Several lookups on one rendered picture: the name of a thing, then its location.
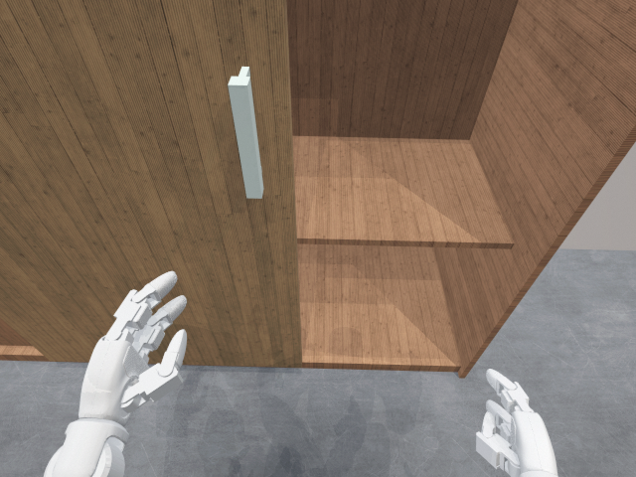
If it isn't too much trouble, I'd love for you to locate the handle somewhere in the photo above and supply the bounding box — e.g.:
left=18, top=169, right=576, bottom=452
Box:
left=228, top=67, right=263, bottom=199

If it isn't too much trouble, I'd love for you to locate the robot left hand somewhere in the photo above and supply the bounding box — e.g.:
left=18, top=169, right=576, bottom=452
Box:
left=79, top=271, right=187, bottom=427

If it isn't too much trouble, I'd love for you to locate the wardrobe door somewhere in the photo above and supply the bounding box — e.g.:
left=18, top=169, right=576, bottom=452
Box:
left=0, top=318, right=32, bottom=346
left=0, top=0, right=302, bottom=368

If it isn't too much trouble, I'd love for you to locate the left robot forearm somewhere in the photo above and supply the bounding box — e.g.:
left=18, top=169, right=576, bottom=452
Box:
left=44, top=418, right=129, bottom=477

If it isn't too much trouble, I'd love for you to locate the robot right hand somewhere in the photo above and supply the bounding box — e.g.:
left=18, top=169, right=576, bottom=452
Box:
left=476, top=369, right=558, bottom=477

